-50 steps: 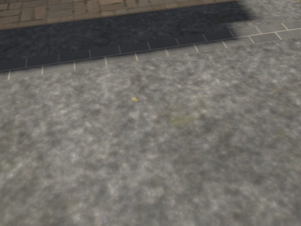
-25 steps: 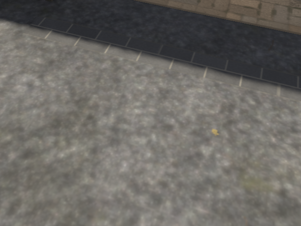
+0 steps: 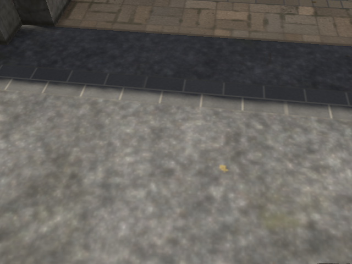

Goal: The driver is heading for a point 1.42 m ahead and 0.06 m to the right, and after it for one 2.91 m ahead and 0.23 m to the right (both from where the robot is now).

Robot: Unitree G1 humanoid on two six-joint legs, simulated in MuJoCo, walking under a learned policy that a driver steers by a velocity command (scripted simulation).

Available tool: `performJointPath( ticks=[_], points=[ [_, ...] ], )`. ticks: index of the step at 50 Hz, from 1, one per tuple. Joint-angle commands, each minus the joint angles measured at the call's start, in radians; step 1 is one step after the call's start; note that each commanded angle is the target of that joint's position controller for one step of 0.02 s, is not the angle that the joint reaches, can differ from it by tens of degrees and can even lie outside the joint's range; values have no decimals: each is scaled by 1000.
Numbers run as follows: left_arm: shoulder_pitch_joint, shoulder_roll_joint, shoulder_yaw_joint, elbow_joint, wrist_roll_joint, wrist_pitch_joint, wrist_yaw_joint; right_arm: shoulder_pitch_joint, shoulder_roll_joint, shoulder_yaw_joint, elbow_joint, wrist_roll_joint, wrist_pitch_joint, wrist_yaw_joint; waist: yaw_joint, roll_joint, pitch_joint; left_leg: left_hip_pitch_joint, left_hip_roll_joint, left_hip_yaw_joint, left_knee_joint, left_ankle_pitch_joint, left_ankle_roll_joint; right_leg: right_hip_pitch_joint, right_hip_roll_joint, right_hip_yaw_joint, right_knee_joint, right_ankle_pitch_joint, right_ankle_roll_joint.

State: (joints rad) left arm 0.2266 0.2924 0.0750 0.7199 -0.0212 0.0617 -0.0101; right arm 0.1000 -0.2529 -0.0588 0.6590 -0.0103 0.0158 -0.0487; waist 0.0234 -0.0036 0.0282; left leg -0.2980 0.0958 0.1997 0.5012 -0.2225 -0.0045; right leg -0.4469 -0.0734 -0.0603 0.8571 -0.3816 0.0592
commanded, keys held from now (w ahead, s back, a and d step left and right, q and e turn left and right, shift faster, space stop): e+shift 0.02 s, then w+e+shift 0.16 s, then w+shift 0.14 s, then w+q+shift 0.64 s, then w+shift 0.04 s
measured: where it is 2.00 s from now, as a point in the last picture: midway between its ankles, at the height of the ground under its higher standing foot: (168, 70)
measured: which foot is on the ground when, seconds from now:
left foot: down 0.00-0.06, up 0.08-0.60, down 0.62-1.00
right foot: up 0.00-0.04, down 0.06-0.64, up 0.66-1.00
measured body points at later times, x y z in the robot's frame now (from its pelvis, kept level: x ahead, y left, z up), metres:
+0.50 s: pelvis +0.18 -0.07 +0.00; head +0.19 -0.09 +0.45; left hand +0.25 +0.21 -0.11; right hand +0.28 -0.36 -0.11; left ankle +0.37 +0.02 -0.69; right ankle -0.01 -0.12 -0.73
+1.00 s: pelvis +0.64 -0.07 -0.01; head +0.69 -0.06 +0.44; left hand +0.90 +0.15 -0.06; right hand +0.61 -0.37 -0.12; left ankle +0.43 -0.03 -0.73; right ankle +0.89 -0.21 -0.69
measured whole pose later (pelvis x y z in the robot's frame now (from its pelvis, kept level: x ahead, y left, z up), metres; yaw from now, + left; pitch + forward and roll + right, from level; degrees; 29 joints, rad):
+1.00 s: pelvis +0.64 -0.07 -0.01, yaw +9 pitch +4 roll -1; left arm -0.05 0.27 -0.03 0.58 0.05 -0.07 -0.04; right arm 0.50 -0.30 -0.07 0.86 0.02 -0.07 0.01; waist -0.13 0.00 0.04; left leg 0.16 -0.14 -0.29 0.22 -0.39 0.16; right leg -0.72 -0.06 0.04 0.57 0.06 0.01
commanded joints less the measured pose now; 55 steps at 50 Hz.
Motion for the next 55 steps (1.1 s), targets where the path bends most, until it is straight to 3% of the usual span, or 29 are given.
performJointPath(
  ticks=[1, 3, 4, 5, 6, 7, 8, 9, 12, 13, 17, 21, 25, 28, 30, 31, 32, 33, 34, 36, 38, 40, 44, 47, 50, 52, 53, 54, 55],
  points=[
    [16, 75, 26, -97, 0, -4, -19, -27, -181, -64, -45, 24, -14, 3, 0, 161, -151, 144, 277, -137, -77, 290, 165, 84, 14, -47, -170, 69, -55],
    [173, 108, 56, -30, -8, 0, -7, -7, -137, -62, -27, 37, -9, 16, 42, 59, -167, -53, 207, -68, 58, -267, 75, 322, 77, -44, -281, 48, -144],
    [311, 203, 87, 6, -10, -11, 8, -63, -64, -42, -48, 22, -7, 26, 95, -192, -90, -349, 85, 37, 416, -469, -5, 439, -95, 275, -447, -199, -259],
    [317, 309, 93, -38, 0, -58, -6, -151, -41, -33, -125, 23, -31, 36, 101, -324, -23, -697, -92, -152, 658, -473, -30, 479, -282, 865, -666, -551, -441],
    [258, 251, 77, -53, 22, -97, -13, -257, -114, -48, -146, 51, -69, 47, 136, -190, 27, -784, -57, -294, 703, -357, 14, 454, -326, 916, -779, -693, -438],
    [175, 217, 58, -69, 19, -118, -5, -245, -154, -62, -138, 58, -98, 53, 75, -181, 55, -762, -39, -316, 666, -235, 41, 415, -302, 848, -763, -582, -385],
    [128, 188, 48, -82, 4, -120, 3, -173, -164, -72, -96, 32, -113, 50, 26, -133, 27, -695, -24, -318, 629, -139, 38, 400, -252, 740, -716, -461, -337],
    [103, 166, 37, -87, -6, -114, 12, -141, -164, -75, -74, 8, -124, 47, 5, -124, 19, -631, -21, -312, 556, -49, 24, 363, -206, 644, -704, -371, -306],
    [134, 120, 18, -88, 9, -118, 33, -95, -122, -67, -30, 6, -129, 57, -3, -117, -28, -510, -52, -252, 447, 167, -20, 351, -121, 450, -702, -125, -268],
    [176, 179, 37, -46, 41, -106, 6, -17, -59, -28, 12, -93, -64, 92, 4, -158, -20, -455, -58, -184, 451, 165, -38, 314, -40, 371, -723, -91, -233],
    [253, 125, 22, -15, 28, -115, -23, -73, -102, -34, -3, -43, -18, 109, 42, -153, 39, -496, -40, -165, 373, 195, -67, 364, -66, 370, -769, -47, -251],
    [298, 146, 25, 8, 38, -137, -7, -182, -125, -28, -31, -33, -32, 118, 95, -132, 89, -592, -25, -146, 263, 213, -30, 534, -132, 330, -809, -21, -251],
    [302, 145, 21, 54, 56, -152, 15, -212, -119, -15, -69, -25, -39, 139, 83, -113, 154, -602, -45, -165, 201, 138, 65, 627, -189, 208, -840, 154, -231],
    [232, 152, 12, 72, 68, -157, 22, -119, -106, -3, -71, -19, -37, 125, 7, -118, 86, -344, -128, -53, 148, 36, 160, 598, -167, 44, -704, 872, -187],
    [217, 189, 17, 76, 81, -145, 31, 185, -146, -22, 8, -12, -41, 103, -133, -155, -109, 7, -237, -10, 201, -56, 204, 565, -170, -20, -298, 1461, -166],
    [172, 205, 17, 60, 71, -142, 38, 413, -197, -44, 72, -21, -48, 92, -249, -90, -208, 314, -217, -104, 143, -79, 233, 369, -135, -42, 28, 1353, -144],
    [193, 108, -13, 7, 42, -156, 20, 510, -328, -84, 97, -30, -48, 78, -228, 172, -293, 574, 15, -573, 11, -487, 340, 12, 21, -37, 449, 776, -102],
    [155, 79, -24, -16, 62, -182, 1, 431, -316, -75, 97, -7, -50, 85, -140, 276, -285, 624, 146, -1107, -228, -586, 397, -258, 185, 109, 622, 16, -93],
    [42, 113, -25, -52, 65, -194, 0, 361, -298, -76, 91, -1, -51, 86, -141, 173, -152, 572, 138, -1067, -244, -439, 382, -380, 123, 190, 677, 67, -108],
    [-6, 107, -41, -68, 74, -207, -3, 338, -238, -64, 100, -1, -58, 72, -84, -28, -51, 342, 89, -833, -258, -210, 335, -309, 23, 180, 510, 139, -108],
    [4, 89, -53, -78, 100, -171, -6, 292, -185, -40, 105, 0, -69, 65, -10, -3, 17, 159, 4, -701, -286, -104, 319, -234, -12, 163, 401, 101, -72],
    [-25, 74, -61, -94, 108, -136, -10, 305, -184, -35, 106, 13, -87, 64, 2, 9, 58, 70, -36, -635, -322, -56, 327, -239, -28, 124, 310, 64, -42],
    [-278, 39, -85, -194, 80, -134, -33, 338, -197, -42, 113, 17, -97, 61, -64, 28, 129, -48, -110, -555, -380, 236, 279, -159, 12, 32, -62, 342, -4],
    [-339, 35, -88, -214, 63, -141, -32, 396, -220, -51, 141, 28, -98, 60, -113, 56, 63, 68, -84, -574, -346, 540, 230, -48, 63, 22, -223, 510, -28],
    [-265, 80, -70, -193, 63, -145, -13, 383, -250, -56, 155, 28, -104, 44, -75, 55, -36, 226, -65, -563, -203, 862, 178, 132, 116, 24, -341, 475, -66],
    [41, 168, -26, -111, 48, -148, 19, 326, -307, -65, 158, -1, -110, 45, 102, 77, -206, 247, -52, -546, 150, 990, 144, 437, 112, 32, -332, 343, -96],
    [257, 215, 0, -53, 57, -146, 44, 278, -258, -54, 152, -17, -118, 45, 206, 61, -284, 106, -86, -505, 417, 837, 139, 662, 21, 94, -275, 192, -116],
    [321, 297, 24, -36, 104, -155, 50, 421, -55, -8, 125, 15, -119, 44, 98, -284, -421, -203, -218, -407, 856, -76, 106, 944, -316, 582, -310, -35, -239],
    [269, 275, 30, -32, 82, -146, 23, 432, -106, 7, 116, 28, -115, 45, 83, -342, -501, -337, -228, -359, 967, -209, 109, 937, -365, 964, -519, -217, -297]
  ],
)
Velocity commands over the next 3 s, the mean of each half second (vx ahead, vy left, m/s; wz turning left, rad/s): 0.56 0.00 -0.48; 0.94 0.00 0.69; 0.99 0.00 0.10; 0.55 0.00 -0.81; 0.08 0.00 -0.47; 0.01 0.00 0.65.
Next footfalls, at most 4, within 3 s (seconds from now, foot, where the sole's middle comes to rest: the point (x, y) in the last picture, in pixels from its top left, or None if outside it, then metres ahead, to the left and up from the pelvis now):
0.06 right None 0.03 -0.12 -0.77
0.62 left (199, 263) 0.47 -0.03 -0.77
1.06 right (228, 156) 0.94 -0.17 -0.77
1.48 left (158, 103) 1.27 0.17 -0.77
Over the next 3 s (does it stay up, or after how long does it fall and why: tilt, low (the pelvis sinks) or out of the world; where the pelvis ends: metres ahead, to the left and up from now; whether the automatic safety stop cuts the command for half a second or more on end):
stays up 1.64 0.10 0.01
